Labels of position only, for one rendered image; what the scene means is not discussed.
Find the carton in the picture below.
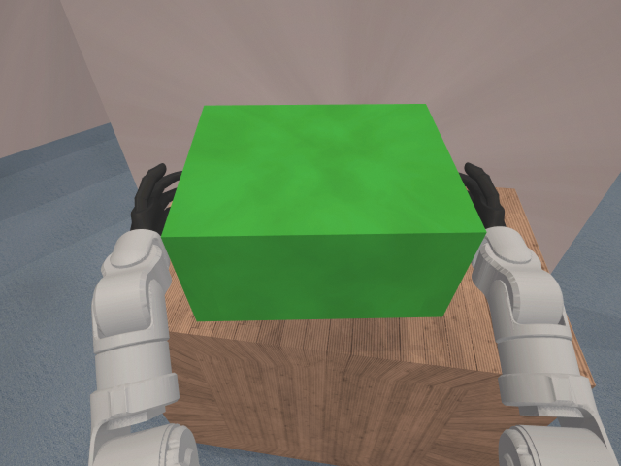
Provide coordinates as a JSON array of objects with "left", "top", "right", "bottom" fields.
[{"left": 161, "top": 104, "right": 487, "bottom": 321}]

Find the right robot hand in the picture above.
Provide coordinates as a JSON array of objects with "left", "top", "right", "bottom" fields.
[{"left": 458, "top": 162, "right": 506, "bottom": 229}]

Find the right robot upper arm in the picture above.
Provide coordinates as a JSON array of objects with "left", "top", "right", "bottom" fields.
[{"left": 499, "top": 425, "right": 616, "bottom": 466}]

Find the pedestal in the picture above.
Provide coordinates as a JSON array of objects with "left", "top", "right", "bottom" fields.
[{"left": 163, "top": 186, "right": 596, "bottom": 466}]

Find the left robot hand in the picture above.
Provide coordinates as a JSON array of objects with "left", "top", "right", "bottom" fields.
[{"left": 130, "top": 163, "right": 182, "bottom": 236}]

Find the robot left forearm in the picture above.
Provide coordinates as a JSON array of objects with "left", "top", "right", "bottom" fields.
[{"left": 88, "top": 229, "right": 180, "bottom": 466}]

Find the left robot upper arm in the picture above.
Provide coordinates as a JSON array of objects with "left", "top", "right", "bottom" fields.
[{"left": 93, "top": 423, "right": 200, "bottom": 466}]

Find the robot right forearm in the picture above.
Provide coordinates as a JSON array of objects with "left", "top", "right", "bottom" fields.
[{"left": 471, "top": 226, "right": 619, "bottom": 466}]

